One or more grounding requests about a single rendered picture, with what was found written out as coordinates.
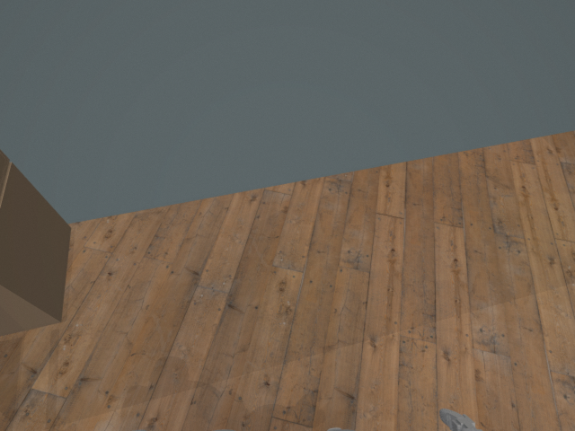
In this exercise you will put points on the cupboard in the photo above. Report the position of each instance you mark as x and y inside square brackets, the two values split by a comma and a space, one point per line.
[34, 246]

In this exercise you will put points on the robot right hand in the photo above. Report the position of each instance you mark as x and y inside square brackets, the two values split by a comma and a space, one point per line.
[456, 421]

